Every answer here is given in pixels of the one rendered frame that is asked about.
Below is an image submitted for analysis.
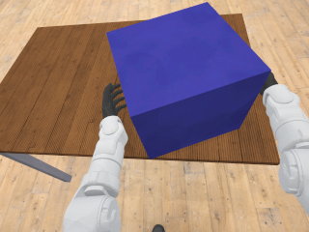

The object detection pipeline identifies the robot right upper arm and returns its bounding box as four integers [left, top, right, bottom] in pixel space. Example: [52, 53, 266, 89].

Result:
[278, 149, 309, 217]

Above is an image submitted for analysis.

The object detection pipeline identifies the robot right hand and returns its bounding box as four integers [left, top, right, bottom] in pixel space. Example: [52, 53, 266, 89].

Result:
[259, 72, 278, 96]

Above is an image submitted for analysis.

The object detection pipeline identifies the robot left upper arm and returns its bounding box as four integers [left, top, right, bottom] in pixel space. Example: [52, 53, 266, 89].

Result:
[63, 195, 122, 232]

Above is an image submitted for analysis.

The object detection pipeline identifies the carton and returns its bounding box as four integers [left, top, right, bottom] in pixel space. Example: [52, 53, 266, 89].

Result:
[106, 2, 271, 160]

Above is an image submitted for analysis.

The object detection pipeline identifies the left robot forearm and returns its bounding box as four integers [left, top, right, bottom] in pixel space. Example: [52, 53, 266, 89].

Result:
[63, 115, 128, 232]

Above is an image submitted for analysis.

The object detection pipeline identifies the right robot forearm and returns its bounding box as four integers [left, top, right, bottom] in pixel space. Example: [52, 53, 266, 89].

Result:
[263, 84, 309, 157]

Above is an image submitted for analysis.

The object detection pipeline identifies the table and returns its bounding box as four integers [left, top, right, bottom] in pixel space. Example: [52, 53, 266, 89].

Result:
[0, 14, 280, 183]

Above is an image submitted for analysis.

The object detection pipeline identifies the robot left hand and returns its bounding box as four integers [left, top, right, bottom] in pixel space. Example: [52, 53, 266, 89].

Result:
[101, 82, 126, 119]

